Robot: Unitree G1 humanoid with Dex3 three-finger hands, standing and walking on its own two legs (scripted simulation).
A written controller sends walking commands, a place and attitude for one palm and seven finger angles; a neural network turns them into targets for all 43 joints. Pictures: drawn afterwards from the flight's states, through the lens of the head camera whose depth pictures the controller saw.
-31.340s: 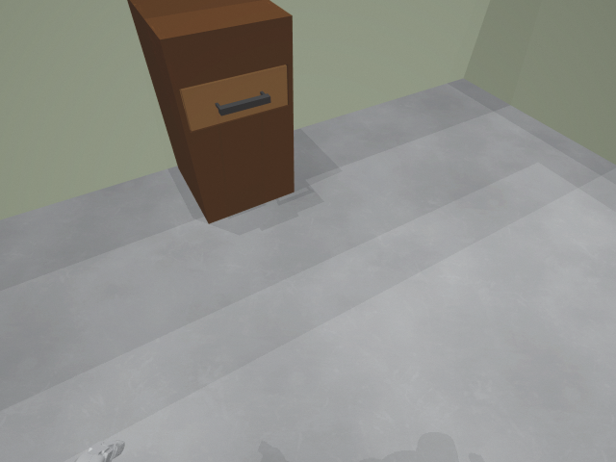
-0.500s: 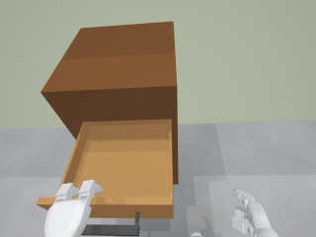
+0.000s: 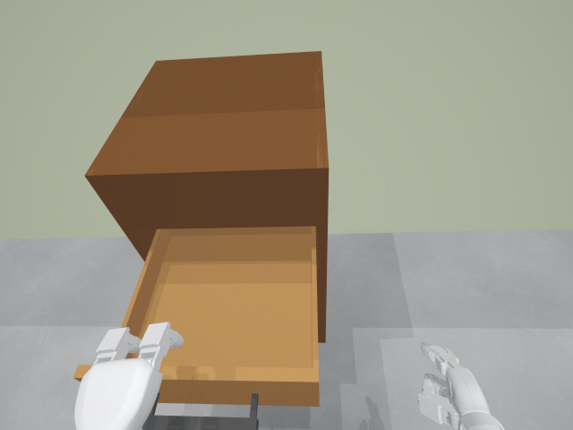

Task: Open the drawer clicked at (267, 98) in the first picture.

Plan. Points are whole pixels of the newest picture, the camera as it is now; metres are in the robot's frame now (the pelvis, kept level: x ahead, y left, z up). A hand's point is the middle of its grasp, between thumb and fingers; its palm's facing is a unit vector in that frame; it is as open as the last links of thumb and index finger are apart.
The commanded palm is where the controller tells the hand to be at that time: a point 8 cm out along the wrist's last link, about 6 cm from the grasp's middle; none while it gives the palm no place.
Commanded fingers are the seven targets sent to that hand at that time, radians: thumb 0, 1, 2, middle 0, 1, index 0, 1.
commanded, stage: draw the hand back to the body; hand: left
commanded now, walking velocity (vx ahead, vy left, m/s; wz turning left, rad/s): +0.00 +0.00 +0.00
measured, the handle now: (201, 412) +0.18 +0.19 -0.16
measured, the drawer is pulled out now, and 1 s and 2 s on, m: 0.30 0.30 0.30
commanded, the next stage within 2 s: step back with the hand held close in 1.46 s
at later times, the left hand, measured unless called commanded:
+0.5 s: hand (91, 375) +0.16 +0.24 +0.09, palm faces +0.09 -0.27 -0.96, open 13.8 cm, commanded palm +0.13 +0.25 +0.14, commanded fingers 0.00 -0.40 0.34 -0.29 -1.13 -0.29 -1.13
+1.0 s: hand (47, 319) +0.18 +0.24 +0.19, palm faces +0.38 -0.82 -0.42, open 10.9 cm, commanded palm +0.13 +0.28 +0.21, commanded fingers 0.00 0.48 0.72 -0.23 -0.57 -0.23 -0.57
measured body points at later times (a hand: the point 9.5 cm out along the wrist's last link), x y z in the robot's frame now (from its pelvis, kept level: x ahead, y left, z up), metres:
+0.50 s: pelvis +0.01 +0.01 +0.03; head +0.01 -0.03 +0.48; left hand +0.15 +0.25 +0.14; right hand +0.24 -0.20 -0.05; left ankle -0.03 +0.10 -0.68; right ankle +0.03 -0.09 -0.68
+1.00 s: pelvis +0.02 +0.00 +0.06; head +0.01 -0.02 +0.50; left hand +0.15 +0.28 +0.21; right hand +0.22 -0.19 -0.03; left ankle -0.03 +0.10 -0.68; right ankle +0.03 -0.10 -0.68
